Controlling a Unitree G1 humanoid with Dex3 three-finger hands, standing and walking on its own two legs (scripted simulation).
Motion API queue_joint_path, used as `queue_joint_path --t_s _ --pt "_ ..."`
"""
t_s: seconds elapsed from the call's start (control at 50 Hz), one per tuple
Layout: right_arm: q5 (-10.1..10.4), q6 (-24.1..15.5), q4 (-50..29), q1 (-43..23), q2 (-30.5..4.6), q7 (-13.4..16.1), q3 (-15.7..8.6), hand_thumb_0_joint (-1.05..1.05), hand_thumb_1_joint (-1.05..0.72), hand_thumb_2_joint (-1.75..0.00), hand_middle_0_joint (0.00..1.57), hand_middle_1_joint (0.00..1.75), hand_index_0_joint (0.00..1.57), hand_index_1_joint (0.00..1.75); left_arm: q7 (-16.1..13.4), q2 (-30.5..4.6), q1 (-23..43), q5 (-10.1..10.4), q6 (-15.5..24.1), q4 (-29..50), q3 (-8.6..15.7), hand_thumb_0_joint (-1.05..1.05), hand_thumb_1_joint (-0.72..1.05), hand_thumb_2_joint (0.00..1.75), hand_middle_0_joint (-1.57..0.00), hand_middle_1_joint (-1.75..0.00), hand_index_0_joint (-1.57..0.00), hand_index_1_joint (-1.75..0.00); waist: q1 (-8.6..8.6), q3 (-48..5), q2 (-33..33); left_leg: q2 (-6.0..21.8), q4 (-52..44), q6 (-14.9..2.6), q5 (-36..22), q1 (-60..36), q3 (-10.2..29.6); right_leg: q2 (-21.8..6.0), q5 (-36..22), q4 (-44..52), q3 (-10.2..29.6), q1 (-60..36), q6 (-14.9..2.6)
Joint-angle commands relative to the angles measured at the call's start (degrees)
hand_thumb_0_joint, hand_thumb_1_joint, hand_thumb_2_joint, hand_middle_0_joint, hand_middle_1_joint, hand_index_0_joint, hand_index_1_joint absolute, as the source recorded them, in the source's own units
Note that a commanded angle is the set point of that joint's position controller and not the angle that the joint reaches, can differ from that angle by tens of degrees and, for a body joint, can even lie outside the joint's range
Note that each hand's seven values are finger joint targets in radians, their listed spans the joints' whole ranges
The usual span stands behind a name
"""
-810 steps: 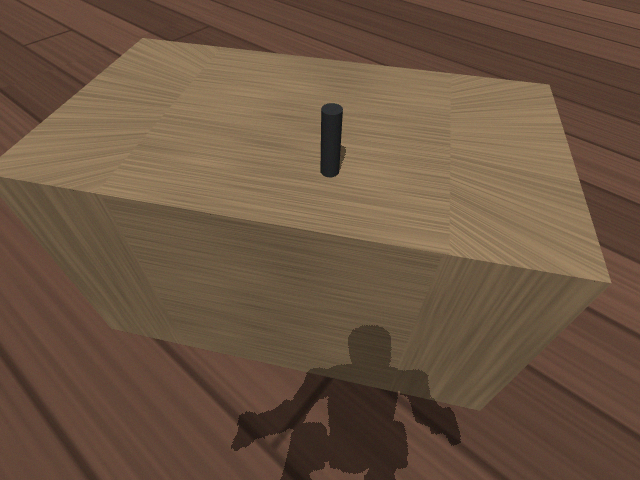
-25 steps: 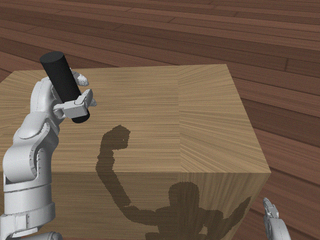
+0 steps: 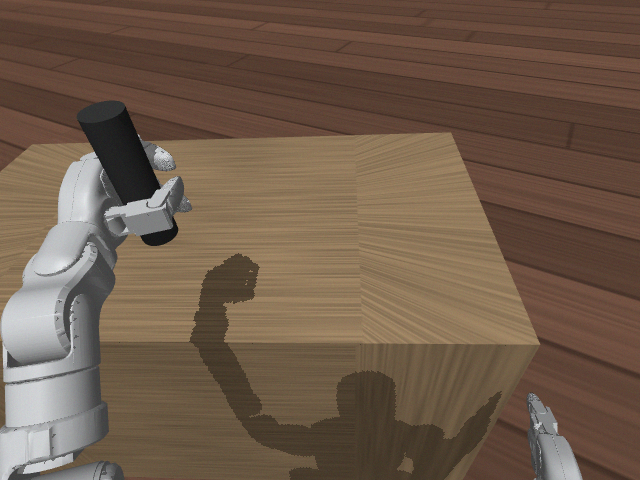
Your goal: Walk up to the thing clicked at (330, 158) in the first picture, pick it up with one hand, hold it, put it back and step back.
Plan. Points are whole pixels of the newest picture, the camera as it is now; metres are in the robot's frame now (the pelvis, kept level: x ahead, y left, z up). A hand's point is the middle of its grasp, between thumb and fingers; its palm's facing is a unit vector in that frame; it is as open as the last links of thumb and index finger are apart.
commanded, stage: hold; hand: left
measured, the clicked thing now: (134, 180) +0.34 +0.19 +0.26
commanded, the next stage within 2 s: crouch in 1.64 s
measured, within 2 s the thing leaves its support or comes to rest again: neither
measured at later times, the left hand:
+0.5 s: hand (159, 200) +0.34 +0.17 +0.24, palm faces +0.10 -1.00 +0.01, open 5.0 cm
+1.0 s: hand (162, 196) +0.35 +0.17 +0.24, palm faces +0.09 -1.00 +0.00, open 5.0 cm
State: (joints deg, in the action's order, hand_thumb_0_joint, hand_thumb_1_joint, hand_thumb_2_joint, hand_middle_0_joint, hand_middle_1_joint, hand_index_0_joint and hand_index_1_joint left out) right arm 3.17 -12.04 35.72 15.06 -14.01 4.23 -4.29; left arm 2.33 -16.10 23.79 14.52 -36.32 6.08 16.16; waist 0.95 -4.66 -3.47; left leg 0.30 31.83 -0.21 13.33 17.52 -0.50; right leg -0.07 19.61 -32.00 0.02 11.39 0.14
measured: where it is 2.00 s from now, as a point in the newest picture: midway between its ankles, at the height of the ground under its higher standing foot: outside the picture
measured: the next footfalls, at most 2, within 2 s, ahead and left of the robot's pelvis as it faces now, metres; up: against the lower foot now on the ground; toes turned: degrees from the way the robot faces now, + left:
none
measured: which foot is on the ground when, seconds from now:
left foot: down 0.00-1.00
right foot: down 0.00-1.00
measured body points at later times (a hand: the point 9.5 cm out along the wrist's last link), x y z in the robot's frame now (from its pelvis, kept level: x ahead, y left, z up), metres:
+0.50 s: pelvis +0.00 +0.00 +0.00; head -0.04 -0.03 +0.45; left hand +0.33 +0.22 +0.24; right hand +0.17 -0.26 -0.07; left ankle +0.04 +0.12 -0.73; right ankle -0.03 -0.12 -0.73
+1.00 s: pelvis +0.00 +0.00 +0.00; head -0.03 -0.03 +0.45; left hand +0.34 +0.22 +0.24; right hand +0.17 -0.26 -0.07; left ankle +0.04 +0.12 -0.73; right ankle -0.03 -0.12 -0.73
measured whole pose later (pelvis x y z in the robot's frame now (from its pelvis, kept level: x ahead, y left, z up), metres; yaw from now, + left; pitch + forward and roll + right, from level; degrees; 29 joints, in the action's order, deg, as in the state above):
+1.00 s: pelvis +0.00 +0.00 +0.00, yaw +0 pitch -1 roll +0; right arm 3.3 -13.2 34.6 16.0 -13.5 3.8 -3.5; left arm 2.9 -16.3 23.7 14.3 -36.0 5.0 16.5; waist 0.8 -4.5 -3.6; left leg 0.5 31.4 0.0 13.2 17.5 -0.6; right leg 0.1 19.5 -31.7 0.1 11.5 -0.1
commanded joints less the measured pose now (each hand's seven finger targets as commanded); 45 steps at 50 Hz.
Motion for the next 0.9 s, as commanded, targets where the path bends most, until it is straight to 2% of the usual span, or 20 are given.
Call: queue_joint_path --t_s 0.0,0.18,0.22,0.24,0.26,0.32,0.34,0.38,0.42,0.46,0.58,0.64,0.66,0.68,0.74,0.76,0.8,0.82,0.84,0.88 --pt "0.6 -3.8 -10.6 -7.1 -7.8 0.1 -3.2 0.0 0.54 -0.05 0.05 0.05 0.05 0.05 0.6 -9.9 21.6 0.6 3.9 10.6 2.9 0.0 0.6 1.29 -1.39 -1.43 -1.4 -1.43 -0.13 -8.9 2.4 0.0 -3.7 -1.01 -6.3 -11.7 0.5 0.7 -9.7 6.3 -1.9 7.2 -0.37" --pt "0.3 -4.2 -10.8 -7.1 -8.0 0.3 -3.7 0.0 0.53 -0.06 0.05 0.05 0.05 0.05 -0.5 -11.3 22.8 0.8 4.1 14.9 4.7 0.0 0.61 1.28 -1.36 -1.4 -1.37 -1.41 0.14 -9.8 3.0 -0.1 -3.0 -1.14 -7.2 -11.9 0.2 0.6 -10.2 6.4 -1.5 6.2 -0.03" --pt "0.2 -4.1 -11.3 -6.7 -7.6 0.6 -3.1 0.0 0.53 -0.06 0.05 0.05 0.05 0.05 -0.5 -11.8 23.5 0.7 4.3 15.8 4.7 0.0 0.64 1.31 -1.37 -1.42 -1.38 -1.42 -0.07 -10.8 3.7 -0.4 -2.5 -1.48 -8.0 -12.1 0.0 0.2 -11.7 6.6 -1.2 5.4 0.26" --pt "0.4 -4.1 -10.1 -7.5 -4.9 0.3 -0.6 0.0 0.54 -0.06 0.05 0.05 0.05 0.05 -0.4 -9.9 23.1 0.9 4.3 16.0 3.5 0.0 0.64 1.3 -1.37 -1.42 -1.38 -1.42 0.66 -9.0 3.1 -0.5 -2.7 -1.39 -7.6 -11.2 -0.1 0.3 -11.1 6.5 -1.3 6.3 0.18" --pt "0.3 -4.1 -10.2 -6.9 -7.2 0.8 -2.8 0.0 0.54 -0.06 0.05 0.05 0.05 0.05 -0.3 -11.1 21.7 1.0 4.0 14.0 4.6 0.0 0.63 1.32 -1.37 -1.43 -1.38 -1.43 -0.1 -9.1 4.1 -0.5 -2.8 -1.6 -6.6 -11.5 -0.1 0.1 -10.5 6.9 -1.1 6.2 0.35" --pt "0.3 -4.2 -9.1 -7.3 -6.8 0.7 -2.3 0.0 0.54 -0.06 0.05 0.05 0.05 0.05 -0.2 -11.2 22.3 0.6 3.8 12.1 4.0 0.0 0.64 1.32 -1.39 -1.44 -1.4 -1.44 0.16 -8.6 3.5 -0.6 -2.8 -1.57 -7.3 -10.9 -0.2 0.0 -11.4 6.6 -1.1 6.1 0.24" --pt "0.3 -4.7 -10.4 -8.3 -5.7 0.5 -1.6 0.0 0.54 -0.06 0.05 0.05 0.05 0.05 0.2 -6.8 22.9 0.6 3.8 12.7 0.5 0.0 0.62 1.31 -1.37 -1.43 -1.38 -1.43 -0.17 -8.6 2.9 -0.5 -2.9 -1.33 -7.9 -11.2 -0.2 0.2 -11.8 6.4 -1.3 6.9 0.11" --pt "0.3 -4.3 -8.3 -4.9 -8.4 0.8 -3.9 0.0 0.54 -0.06 0.05 0.05 0.05 0.05 0.0 -13.7 21.2 0.6 3.7 10.2 6.6 0.0 0.63 1.31 -1.37 -1.42 -1.38 -1.42 -0.27 -10.4 4.0 -0.3 -2.9 -1.45 -7.9 -12.1 0.1 0.3 -11.7 6.5 -1.5 5.8 0.12" --pt "0.4 -4.7 -11.2 -7.1 -5.4 0.1 -0.8 0.0 0.54 -0.06 0.05 0.05 0.05 0.05 0.4 -9.1 22.9 0.7 4.2 13.4 2.3 0.0 0.63 1.31 -1.37 -1.43 -1.38 -1.43 0.24 -9.5 3.2 -0.3 -3.0 -1.27 -7.8 -11.7 0.2 0.5 -11.3 6.2 -1.7 6.1 -0.14" --pt "0.6 -4.7 -10.3 -7.1 -6.9 0.3 -2.8 0.0 0.54 -0.06 0.05 0.05 0.05 0.05 0.2 -10.4 22.4 0.8 4.4 12.7 3.7 0.0 0.62 1.3 -1.35 -1.4 -1.36 -1.41 0.2 -9.0 2.6 -0.3 -3.2 -1.05 -7.8 -11.6 0.2 0.6 -11.0 6.3 -1.7 6.7 -0.15" --pt "0.5 -5.0 -11.6 -6.5 -7.1 0.6 -2.7 0.0 0.53 -0.06 0.05 0.05 0.05 0.05 0.4 -12.5 22.1 0.8 5.2 13.5 5.2 0.0 0.65 1.31 -1.36 -1.41 -1.37 -1.42 -0.22 -11.3 3.7 -0.4 -2.2 -1.54 -9.8 -12.7 0.0 0.2 -13.5 6.2 -1.4 5.1 0.36" --pt "0.4 -5.0 -10.2 -7.4 -4.7 0.2 -0.7 0.0 0.54 -0.06 0.05 0.05 0.05 0.05 0.8 -7.3 24.7 0.9 5.2 15.5 0.5 0.0 0.62 1.32 -1.36 -1.42 -1.37 -1.43 -0.04 -10.7 1.2 -0.4 -2.3 -1.26 -10.8 -12.7 -0.1 0.4 -14.4 5.9 -1.5 6.2 0.06" --pt "0.3 -5.2 -10.8 -7.7 -6.9 0.7 -2.4 0.0 0.53 -0.06 0.05 0.05 0.05 0.05 0.4 -11.1 22.9 0.9 4.7 12.7 4.3 0.0 0.62 1.31 -1.36 -1.41 -1.36 -1.42 -0.21 -10.6 3.6 -0.3 -2.6 -1.37 -9.5 -12.8 0.2 0.5 -13.1 6.2 -1.5 6.0 0.23" --pt "0.3 -4.9 -9.1 -6.8 -7.7 0.9 -3.0 0.0 0.54 -0.06 0.05 0.05 0.05 0.05 0.4 -12.6 22.6 0.6 4.4 11.2 5.0 0.0 0.63 1.32 -1.36 -1.42 -1.37 -1.43 -0.26 -8.6 3.2 -0.2 -3.1 -1.32 -7.3 -11.8 0.3 0.5 -11.0 6.5 -1.5 6.7 0.03" --pt "0.2 -5.2 -10.1 -7.7 -6.5 0.7 -2.3 0.0 0.53 -0.06 0.05 0.05 0.05 0.05 0.5 -9.0 24.6 0.7 4.6 10.4 2.5 0.0 0.61 1.32 -1.37 -1.44 -1.38 -1.44 -0.44 -10.0 3.3 -0.2 -2.9 -1.25 -8.8 -12.5 0.3 0.5 -12.5 6.4 -1.6 6.3 0.0" --pt "0.3 -5.0 -9.4 -6.0 -7.6 0.8 -3.0 0.0 0.54 -0.06 0.05 0.05 0.05 0.05 0.3 -13.1 23.4 0.6 4.3 9.2 5.9 0.0 0.63 1.33 -1.36 -1.43 -1.37 -1.43 -0.19 -9.3 4.3 -0.3 -3.0 -1.41 -8.1 -11.6 0.2 0.5 -12.0 6.5 -1.6 6.2 0.11" --pt "0.4 -5.0 -10.3 -6.4 -4.8 0.2 -0.4 0.0 0.54 -0.06 0.05 0.05 0.05 0.05 0.5 -10.5 25.7 0.3 4.6 12.2 2.5 0.0 0.63 1.31 -1.35 -1.41 -1.36 -1.42 0.25 -9.3 1.9 -0.4 -3.0 -1.24 -8.8 -11.6 0.0 0.3 -12.5 6.3 -1.5 6.1 -0.15" --pt "0.4 -5.1 -10.9 -7.3 -5.9 0.3 -2.0 0.0 0.54 -0.06 0.05 0.05 0.05 0.05 0.4 -10.3 26.0 0.5 5.0 13.0 3.2 0.0 0.65 1.32 -1.36 -1.42 -1.36 -1.42 0.36 -11.0 2.1 -0.4 -2.8 -1.09 -9.9 -12.3 0.0 0.5 -13.2 6.0 -1.7 5.7 -0.15" --pt "0.3 -4.9 -10.3 -5.6 -9.2 0.7 -4.7 0.0 0.54 -0.06 0.05 0.05 0.05 0.05 0.1 -14.0 22.5 0.5 4.5 9.3 7.0 0.0 0.65 1.32 -1.36 -1.41 -1.37 -1.42 0.15 -11.0 4.8 -0.3 -2.7 -1.44 -9.4 -12.2 0.1 0.4 -13.0 6.4 -1.5 4.8 0.2" --pt "0.5 -5.0 -10.9 -6.2 -4.4 -0.3 0.0 0.0 0.54 -0.06 0.05 0.05 0.05 0.05 0.7 -10.0 24.0 0.4 4.8 11.1 2.7 0.0 0.67 1.33 -1.36 -1.42 -1.37 -1.43 0.41 -9.3 2.9 -0.5 -3.0 -1.36 -8.6 -11.2 0.0 0.4 -12.3 6.3 -1.5 5.6 0.01"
